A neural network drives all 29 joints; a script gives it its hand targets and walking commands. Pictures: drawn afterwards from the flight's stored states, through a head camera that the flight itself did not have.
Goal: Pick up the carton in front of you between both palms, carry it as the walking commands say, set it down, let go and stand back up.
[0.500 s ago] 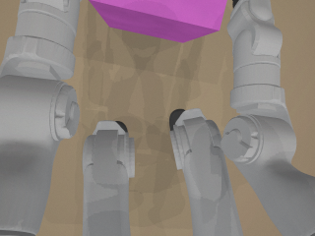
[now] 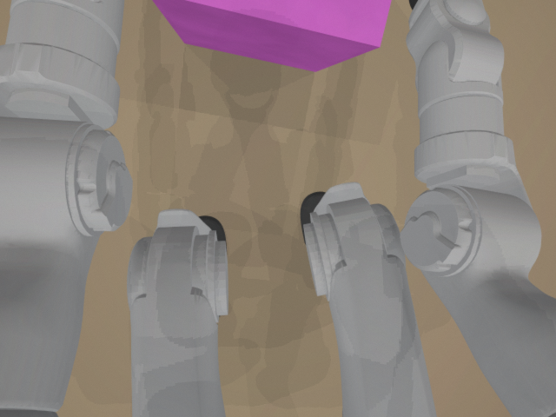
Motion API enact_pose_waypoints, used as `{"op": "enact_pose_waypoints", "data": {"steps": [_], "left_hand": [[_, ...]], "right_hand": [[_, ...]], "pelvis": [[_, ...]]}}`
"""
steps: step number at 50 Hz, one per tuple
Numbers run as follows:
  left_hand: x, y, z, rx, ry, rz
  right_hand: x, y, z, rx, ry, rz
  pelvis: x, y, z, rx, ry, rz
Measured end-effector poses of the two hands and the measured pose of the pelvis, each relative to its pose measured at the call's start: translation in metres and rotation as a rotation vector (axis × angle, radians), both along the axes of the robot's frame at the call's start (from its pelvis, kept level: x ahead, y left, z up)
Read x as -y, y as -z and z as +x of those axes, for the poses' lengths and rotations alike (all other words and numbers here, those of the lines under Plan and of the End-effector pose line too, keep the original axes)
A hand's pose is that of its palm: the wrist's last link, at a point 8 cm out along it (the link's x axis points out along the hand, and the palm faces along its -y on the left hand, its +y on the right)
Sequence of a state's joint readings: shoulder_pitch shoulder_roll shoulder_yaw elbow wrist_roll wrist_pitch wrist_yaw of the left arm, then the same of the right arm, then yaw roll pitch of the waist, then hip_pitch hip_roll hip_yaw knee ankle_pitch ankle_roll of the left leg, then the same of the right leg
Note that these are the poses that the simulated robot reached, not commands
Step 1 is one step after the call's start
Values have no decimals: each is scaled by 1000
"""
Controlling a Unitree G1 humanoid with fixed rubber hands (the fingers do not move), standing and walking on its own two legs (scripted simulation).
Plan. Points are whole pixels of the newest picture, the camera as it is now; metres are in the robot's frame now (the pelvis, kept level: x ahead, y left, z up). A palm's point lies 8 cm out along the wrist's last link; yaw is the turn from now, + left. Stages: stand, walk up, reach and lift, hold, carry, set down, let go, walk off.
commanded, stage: set down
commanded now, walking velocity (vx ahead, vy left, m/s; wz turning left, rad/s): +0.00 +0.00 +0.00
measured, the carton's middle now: out of the picture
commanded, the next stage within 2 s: let go in 1.94 s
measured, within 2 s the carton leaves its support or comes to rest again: neither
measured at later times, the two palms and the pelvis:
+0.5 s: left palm out of the picture +0.60 +0.11 -0.18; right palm out of the picture +0.53 -0.20 -0.18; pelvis +0.00 +0.00 -0.01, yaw +0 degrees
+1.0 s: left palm out of the picture +0.62 +0.13 -0.16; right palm out of the picture +0.53 -0.24 -0.17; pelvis -0.01 +0.00 -0.02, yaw -2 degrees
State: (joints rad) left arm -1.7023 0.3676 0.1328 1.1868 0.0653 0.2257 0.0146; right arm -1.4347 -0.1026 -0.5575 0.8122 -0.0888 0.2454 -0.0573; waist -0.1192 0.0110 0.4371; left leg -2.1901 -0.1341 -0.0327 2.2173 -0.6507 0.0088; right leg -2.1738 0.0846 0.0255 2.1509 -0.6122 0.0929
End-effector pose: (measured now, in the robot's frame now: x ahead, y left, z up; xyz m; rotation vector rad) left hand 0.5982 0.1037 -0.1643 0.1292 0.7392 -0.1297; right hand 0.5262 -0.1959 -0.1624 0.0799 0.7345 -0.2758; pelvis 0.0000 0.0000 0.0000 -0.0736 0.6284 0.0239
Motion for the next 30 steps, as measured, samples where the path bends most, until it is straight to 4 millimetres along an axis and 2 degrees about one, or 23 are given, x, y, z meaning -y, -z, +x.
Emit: {"op": "enact_pose_waypoints", "data": {"steps": [17, 30], "left_hand": [[-3, 8, -1, 16, 19, -52], [-4, 21, 3, 33, 42, -60]], "right_hand": [[3, 6, 3, -3, -32, 10], [5, 22, 5, -19, -44, -4]], "pelvis": [[-4, 8, -4, 58, 2, -9], [-3, 12, 2, 53, 3, -10]]}}
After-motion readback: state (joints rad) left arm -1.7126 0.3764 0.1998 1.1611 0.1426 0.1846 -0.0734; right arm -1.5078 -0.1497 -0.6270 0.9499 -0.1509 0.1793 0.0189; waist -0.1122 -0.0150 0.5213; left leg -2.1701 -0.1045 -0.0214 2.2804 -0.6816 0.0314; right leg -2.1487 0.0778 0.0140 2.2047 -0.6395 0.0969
